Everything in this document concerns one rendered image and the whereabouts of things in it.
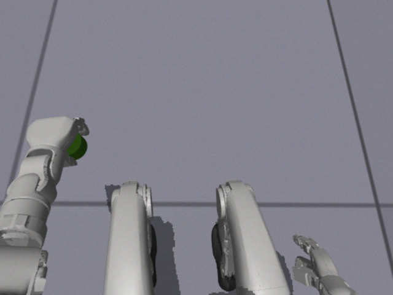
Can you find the right robot hand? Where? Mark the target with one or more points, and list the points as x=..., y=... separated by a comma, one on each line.
x=308, y=272

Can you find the right robot arm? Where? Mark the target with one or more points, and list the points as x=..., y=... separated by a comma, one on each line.
x=334, y=285

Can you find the tin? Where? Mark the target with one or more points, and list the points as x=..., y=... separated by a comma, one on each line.
x=78, y=148

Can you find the left robot hand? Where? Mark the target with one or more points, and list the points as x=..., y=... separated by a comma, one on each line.
x=59, y=132

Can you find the left robot arm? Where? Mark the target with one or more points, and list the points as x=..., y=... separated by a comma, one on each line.
x=23, y=218

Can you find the right robot foot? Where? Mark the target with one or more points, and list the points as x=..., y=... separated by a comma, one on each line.
x=225, y=282

